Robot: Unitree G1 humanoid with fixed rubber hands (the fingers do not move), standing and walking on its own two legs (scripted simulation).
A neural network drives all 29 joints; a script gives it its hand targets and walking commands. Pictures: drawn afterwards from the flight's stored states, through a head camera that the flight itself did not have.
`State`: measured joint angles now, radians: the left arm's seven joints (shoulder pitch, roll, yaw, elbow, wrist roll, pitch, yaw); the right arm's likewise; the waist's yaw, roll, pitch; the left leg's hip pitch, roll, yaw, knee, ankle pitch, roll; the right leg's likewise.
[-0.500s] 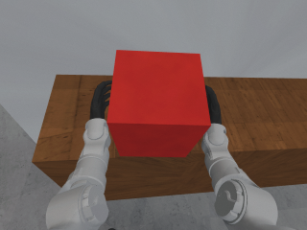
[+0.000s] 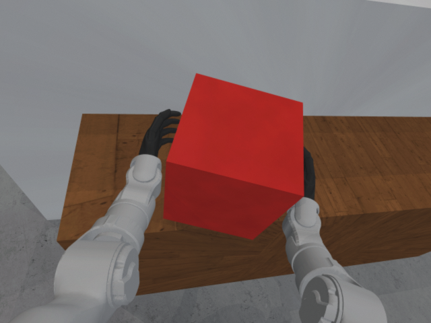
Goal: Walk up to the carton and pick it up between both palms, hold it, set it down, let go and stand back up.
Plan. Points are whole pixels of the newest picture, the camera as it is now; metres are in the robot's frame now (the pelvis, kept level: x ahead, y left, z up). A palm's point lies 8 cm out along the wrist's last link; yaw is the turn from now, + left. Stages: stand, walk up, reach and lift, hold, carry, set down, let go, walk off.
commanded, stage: reach and lift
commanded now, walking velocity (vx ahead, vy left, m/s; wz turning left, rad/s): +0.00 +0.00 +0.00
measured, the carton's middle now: (227, 165) +0.44 -0.02 +0.03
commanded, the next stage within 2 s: none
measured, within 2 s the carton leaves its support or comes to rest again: neither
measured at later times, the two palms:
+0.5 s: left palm (163, 133) +0.42 +0.10 +0.13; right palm (330, 171) +0.39 -0.19 +0.11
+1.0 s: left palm (153, 127) +0.39 +0.12 +0.18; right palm (344, 162) +0.37 -0.19 +0.16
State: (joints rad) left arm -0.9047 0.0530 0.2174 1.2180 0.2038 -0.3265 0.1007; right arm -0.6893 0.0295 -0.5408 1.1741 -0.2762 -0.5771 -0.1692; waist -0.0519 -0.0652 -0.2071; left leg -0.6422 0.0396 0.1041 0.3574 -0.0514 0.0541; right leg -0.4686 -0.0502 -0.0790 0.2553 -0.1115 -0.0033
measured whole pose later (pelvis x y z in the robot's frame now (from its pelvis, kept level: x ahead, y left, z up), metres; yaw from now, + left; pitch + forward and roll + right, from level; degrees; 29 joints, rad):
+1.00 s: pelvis +0.00 -0.04 +0.01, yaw +0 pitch -8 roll -1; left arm -0.67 -0.03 0.32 0.34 0.32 0.50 -0.01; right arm -0.64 -0.03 -0.03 0.69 0.18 0.11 -0.21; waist -0.07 -0.10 0.04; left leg -0.08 0.05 0.06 0.35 -0.12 -0.01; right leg 0.07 -0.02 -0.05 0.27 -0.20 0.02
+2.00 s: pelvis +0.00 -0.05 +0.01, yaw +1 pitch -7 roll -1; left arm -0.68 -0.02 0.33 0.19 0.31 0.71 -0.01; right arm -0.73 -0.08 0.02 0.57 0.25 0.34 -0.24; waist -0.09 -0.05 0.00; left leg -0.10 0.05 0.03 0.35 -0.12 -0.02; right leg 0.05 -0.01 -0.06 0.29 -0.21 0.01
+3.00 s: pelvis +0.01 -0.06 +0.01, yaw +1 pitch -7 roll -1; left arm -0.72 0.00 0.35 0.15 0.30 0.82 -0.02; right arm -0.79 -0.09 0.03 0.52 0.30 0.47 -0.27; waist -0.09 -0.04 -0.03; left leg -0.10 0.05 0.01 0.35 -0.12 -0.03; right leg 0.04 0.00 -0.04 0.30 -0.22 0.00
